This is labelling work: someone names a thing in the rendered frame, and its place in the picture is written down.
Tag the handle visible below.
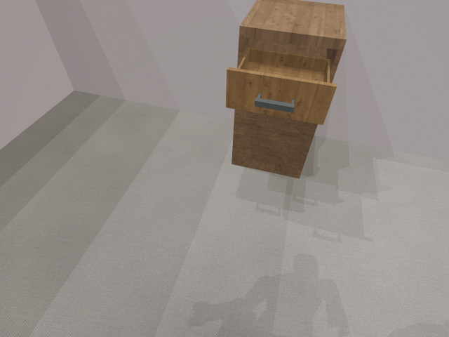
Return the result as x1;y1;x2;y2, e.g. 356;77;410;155
254;94;295;113

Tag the drawer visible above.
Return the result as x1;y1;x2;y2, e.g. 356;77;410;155
226;48;337;125

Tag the cabinet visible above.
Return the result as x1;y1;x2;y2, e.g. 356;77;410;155
232;0;347;178

